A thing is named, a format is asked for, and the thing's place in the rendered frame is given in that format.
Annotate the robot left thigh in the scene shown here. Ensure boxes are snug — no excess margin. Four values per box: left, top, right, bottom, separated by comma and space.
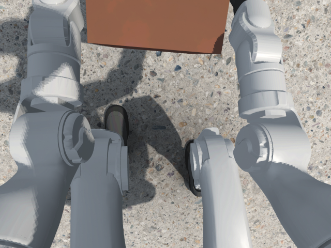
70, 138, 129, 248

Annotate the right robot forearm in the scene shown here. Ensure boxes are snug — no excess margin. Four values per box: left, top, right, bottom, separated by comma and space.
229, 0, 306, 133

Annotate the right robot hand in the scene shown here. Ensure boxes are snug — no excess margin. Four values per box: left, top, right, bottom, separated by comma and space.
230, 0, 246, 15

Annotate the right robot shin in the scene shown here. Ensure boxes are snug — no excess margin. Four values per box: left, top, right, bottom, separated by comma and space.
194, 127, 235, 189

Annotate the left robot forearm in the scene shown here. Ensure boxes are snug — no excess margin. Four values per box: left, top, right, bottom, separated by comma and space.
8, 0, 84, 156

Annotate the carton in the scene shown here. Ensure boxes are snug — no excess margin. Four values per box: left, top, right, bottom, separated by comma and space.
86, 0, 230, 54

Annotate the right robot upper arm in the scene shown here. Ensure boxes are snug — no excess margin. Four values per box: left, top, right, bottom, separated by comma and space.
233, 122, 331, 248

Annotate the left robot upper arm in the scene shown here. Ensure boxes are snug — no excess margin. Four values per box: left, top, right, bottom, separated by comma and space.
0, 110, 95, 248

